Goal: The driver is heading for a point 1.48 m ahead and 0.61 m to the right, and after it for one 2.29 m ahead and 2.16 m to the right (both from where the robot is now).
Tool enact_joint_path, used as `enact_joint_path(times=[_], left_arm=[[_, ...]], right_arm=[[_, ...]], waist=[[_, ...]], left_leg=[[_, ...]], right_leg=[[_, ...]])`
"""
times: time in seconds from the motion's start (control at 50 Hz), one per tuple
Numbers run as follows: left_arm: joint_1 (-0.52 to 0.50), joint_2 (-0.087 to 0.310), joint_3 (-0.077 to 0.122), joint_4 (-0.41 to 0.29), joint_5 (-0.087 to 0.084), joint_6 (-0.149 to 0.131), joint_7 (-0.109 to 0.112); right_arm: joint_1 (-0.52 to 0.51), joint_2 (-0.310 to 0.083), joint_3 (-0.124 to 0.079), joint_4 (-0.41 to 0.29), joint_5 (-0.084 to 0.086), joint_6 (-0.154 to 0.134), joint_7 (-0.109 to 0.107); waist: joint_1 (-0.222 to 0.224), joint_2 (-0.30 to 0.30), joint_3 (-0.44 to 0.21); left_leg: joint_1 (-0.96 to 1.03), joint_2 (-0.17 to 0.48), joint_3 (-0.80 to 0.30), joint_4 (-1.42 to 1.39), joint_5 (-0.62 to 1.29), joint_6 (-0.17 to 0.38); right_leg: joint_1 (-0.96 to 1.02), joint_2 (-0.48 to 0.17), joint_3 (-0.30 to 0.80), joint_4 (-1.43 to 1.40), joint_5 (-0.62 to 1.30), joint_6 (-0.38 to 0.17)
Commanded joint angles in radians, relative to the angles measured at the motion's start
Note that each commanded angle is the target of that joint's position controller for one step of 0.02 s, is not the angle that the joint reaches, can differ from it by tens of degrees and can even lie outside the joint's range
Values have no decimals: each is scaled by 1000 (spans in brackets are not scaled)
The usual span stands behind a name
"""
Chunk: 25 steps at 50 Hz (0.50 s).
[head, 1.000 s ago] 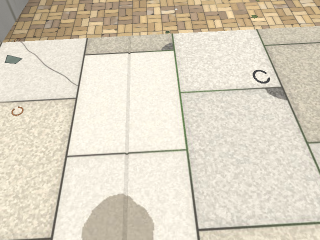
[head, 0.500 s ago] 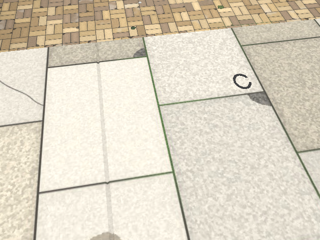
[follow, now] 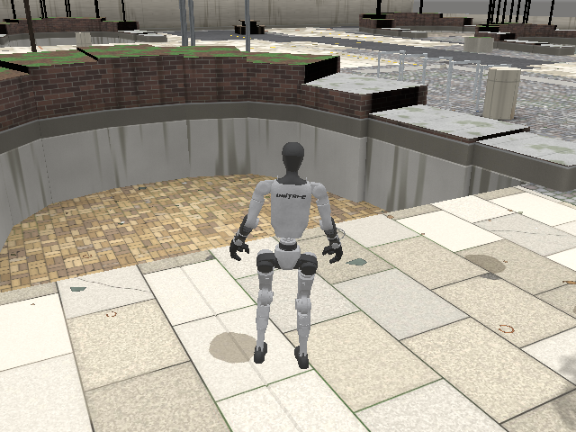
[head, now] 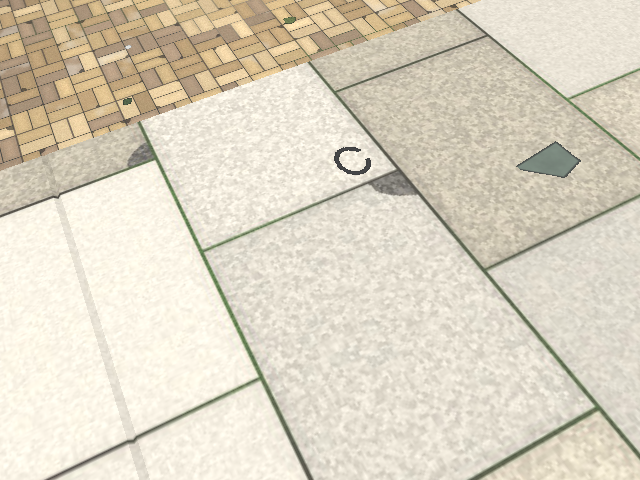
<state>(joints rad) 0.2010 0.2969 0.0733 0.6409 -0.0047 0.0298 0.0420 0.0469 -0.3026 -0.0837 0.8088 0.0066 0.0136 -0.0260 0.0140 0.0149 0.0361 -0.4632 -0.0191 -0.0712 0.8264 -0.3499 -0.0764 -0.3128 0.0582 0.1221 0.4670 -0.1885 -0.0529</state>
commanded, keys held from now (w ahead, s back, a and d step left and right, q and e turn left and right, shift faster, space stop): e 0.50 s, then w+e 0.36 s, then w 0.12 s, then w+q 0.02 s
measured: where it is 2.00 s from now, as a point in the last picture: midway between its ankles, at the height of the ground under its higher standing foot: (495, 407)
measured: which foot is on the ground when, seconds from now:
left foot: up 0.00-0.12, down 0.14-0.58, up 0.60-1.00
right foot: down 0.00-0.14, up 0.16-0.56, down 0.58-1.00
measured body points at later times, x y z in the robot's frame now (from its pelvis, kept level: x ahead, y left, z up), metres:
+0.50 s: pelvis -0.01 +0.02 +0.00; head +0.04 +0.00 +0.45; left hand +0.23 +0.24 -0.10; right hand +0.03 -0.29 -0.11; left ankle +0.02 +0.15 -0.74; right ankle -0.04 -0.12 -0.71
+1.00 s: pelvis +0.11 -0.07 +0.00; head +0.12 -0.10 +0.45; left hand +0.30 +0.16 -0.10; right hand +0.16 -0.40 -0.09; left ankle +0.30 -0.02 -0.72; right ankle -0.05 -0.11 -0.74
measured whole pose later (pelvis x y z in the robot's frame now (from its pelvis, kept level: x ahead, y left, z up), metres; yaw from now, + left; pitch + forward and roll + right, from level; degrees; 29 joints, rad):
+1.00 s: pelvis +0.11 -0.07 +0.00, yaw -33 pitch +2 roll +1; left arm 0.42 0.29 0.06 0.71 -0.02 -0.04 0.02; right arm 0.04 -0.31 -0.07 0.74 0.01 -0.09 0.05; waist 0.07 0.04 0.00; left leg -0.51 0.00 -0.04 0.52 -0.05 -0.03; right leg -0.01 0.05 0.19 0.34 -0.35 -0.05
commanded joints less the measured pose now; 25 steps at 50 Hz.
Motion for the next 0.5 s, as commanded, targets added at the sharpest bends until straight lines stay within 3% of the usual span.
enact_joint_path(times=[0.02, 0.08, 0.12, 0.14, 0.16, 0.18, 0.2, 0.22, 0.24, 0.26, 0.32, 0.4, 0.5], left_arm=[[-8, 183, 54, -71, 0, -1, -2], [-38, 180, 53, -80, -8, 6, -9], [-77, 174, 49, -90, -22, 14, -5], [-68, 152, 44, -94, -22, 16, -2], [-10, 89, 29, -89, -8, 17, -4], [-19, 139, 46, -121, -14, 6, -5], [4, 213, 68, -96, -1, 0, -7], [17, 228, 80, -70, -9, 4, -10], [35, 200, 77, -47, -10, 15, -8], [32, 176, 70, -47, -8, 23, -8], [-40, 119, 47, -85, -24, 24, -18], [-85, 92, 28, -122, -14, 21, -31], [-47, 113, 35, -128, -16, 32, -50]], right_arm=[[-29, -77, -13, -67, 5, -21, 9], [6, -87, -16, -65, 7, -33, 21], [75, -91, -22, -47, 4, -42, 29], [112, -127, -33, -37, -5, -42, 27], [116, -194, -45, -46, -21, -33, 20], [100, -225, -49, -51, -51, -32, 21], [46, -171, -35, -83, -45, -37, 16], [-2, -122, -22, -95, -35, -36, 10], [-24, -107, -17, -105, -23, -33, 4], [-23, -98, -13, -105, -9, -31, -2], [46, -115, -15, -96, -18, -15, -17], [78, -166, -31, -97, -16, -1, -14], [66, -203, -45, -100, 10, 0, 8]], waist=[[12, -170, -130], [1, -178, -139], [-44, -167, -145], [-46, -123, -156], [-2, 106, -171], [6, 292, -110], [12, 186, -95], [28, 132, -81], [34, 107, -70], [20, 112, -53], [-30, 133, -52], [-66, 154, -92], [-46, 173, -92]], left_leg=[[3, -13, -7, -91, -20, 1], [68, -24, -10, -211, -13, 18], [196, -21, 12, -423, 142, 43], [310, 58, -31, -482, 242, 74], [422, 276, -227, -510, 382, 158], [360, 424, -446, -540, 511, 336], [336, 437, -402, -537, 502, 371], [319, 367, -289, -519, 470, 323], [326, 305, -204, -508, 417, 280], [340, 288, -163, -505, 432, 275], [397, 263, -66, -518, 475, 290], [449, 305, -13, -512, 514, 305], [393, 335, 43, -472, 513, 276]], right_leg=[[161, -242, 304, -91, 265, -181], [171, -225, 365, -60, 313, -169], [133, -178, 359, -14, 281, -121], [52, -132, 324, 39, 147, -73], [-96, -6, 168, 261, -198, -12], [-276, 86, 48, 444, -473, 41], [-286, 13, 68, 627, -427, 73], [-283, 2, 56, 691, -357, 88], [-292, -6, 41, 727, -304, 107], [-323, -13, 32, 759, -260, 125], [-340, -41, -46, 663, -202, 154], [-253, -95, -97, 459, -214, 158], [-75, -87, -169, 222, -169, 105]])
Keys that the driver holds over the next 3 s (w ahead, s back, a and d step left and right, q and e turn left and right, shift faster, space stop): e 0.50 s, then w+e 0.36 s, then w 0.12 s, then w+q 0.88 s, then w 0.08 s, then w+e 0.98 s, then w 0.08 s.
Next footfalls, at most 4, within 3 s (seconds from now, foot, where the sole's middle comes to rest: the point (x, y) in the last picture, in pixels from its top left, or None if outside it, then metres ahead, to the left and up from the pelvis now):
0.14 left None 0.06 0.14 -0.78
0.58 right None -0.01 -0.12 -0.78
1.06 left None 0.33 -0.06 -0.78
1.52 right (562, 470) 0.47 -0.40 -0.78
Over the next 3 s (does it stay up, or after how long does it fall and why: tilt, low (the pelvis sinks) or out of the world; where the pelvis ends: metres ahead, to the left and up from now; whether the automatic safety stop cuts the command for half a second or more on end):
stays up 1.16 -0.43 -0.01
